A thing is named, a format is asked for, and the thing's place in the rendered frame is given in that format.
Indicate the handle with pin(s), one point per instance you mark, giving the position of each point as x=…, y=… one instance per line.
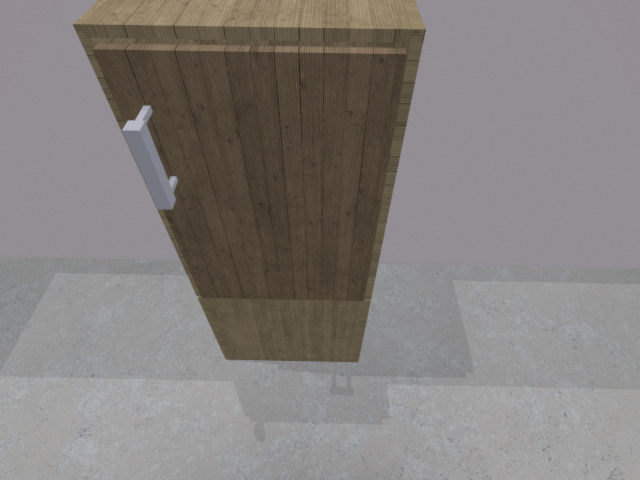
x=144, y=151

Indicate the cupboard door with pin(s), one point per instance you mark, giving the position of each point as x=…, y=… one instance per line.
x=280, y=153

